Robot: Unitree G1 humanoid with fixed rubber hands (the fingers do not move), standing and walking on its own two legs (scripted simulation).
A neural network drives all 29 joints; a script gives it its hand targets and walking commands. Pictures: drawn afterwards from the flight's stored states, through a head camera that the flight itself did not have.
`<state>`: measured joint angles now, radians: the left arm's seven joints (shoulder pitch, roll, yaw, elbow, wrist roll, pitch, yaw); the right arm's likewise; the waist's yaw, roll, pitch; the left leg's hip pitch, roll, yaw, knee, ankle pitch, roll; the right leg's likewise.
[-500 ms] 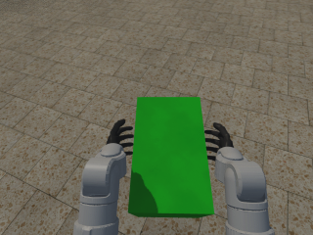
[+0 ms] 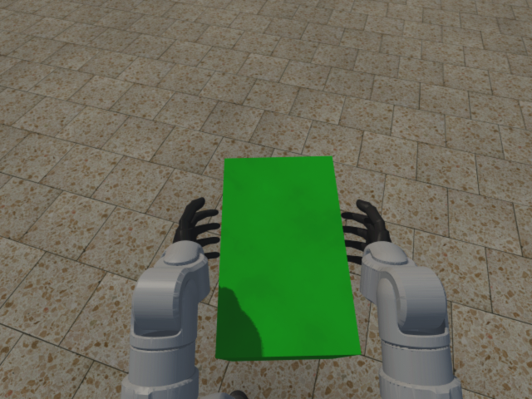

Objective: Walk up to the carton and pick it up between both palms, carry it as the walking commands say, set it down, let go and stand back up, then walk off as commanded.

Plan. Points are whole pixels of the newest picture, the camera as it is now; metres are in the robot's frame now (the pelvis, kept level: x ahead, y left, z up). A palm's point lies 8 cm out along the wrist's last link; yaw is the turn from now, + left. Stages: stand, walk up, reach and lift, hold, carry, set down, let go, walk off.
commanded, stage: carry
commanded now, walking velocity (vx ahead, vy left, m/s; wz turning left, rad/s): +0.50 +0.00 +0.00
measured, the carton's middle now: (280, 262) +0.31 +0.00 -0.01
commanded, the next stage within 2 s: none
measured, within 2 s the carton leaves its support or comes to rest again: neither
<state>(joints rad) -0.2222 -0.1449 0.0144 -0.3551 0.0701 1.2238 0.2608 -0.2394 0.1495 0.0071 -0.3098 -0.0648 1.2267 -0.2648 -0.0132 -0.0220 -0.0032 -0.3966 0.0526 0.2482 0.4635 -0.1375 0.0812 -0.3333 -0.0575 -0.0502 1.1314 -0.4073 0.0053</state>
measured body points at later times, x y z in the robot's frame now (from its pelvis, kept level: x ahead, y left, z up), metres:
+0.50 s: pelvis +0.33 -0.06 +0.01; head +0.35 -0.07 +0.45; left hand +0.62 +0.09 +0.09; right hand +0.63 -0.17 +0.08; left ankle +0.21 +0.07 -0.64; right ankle +0.38 -0.13 -0.73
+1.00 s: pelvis +0.67 +0.00 +0.00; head +0.70 +0.00 +0.45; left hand +0.96 +0.13 +0.08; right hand +0.96 -0.13 +0.08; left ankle +0.73 +0.08 -0.73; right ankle +0.52 -0.12 -0.64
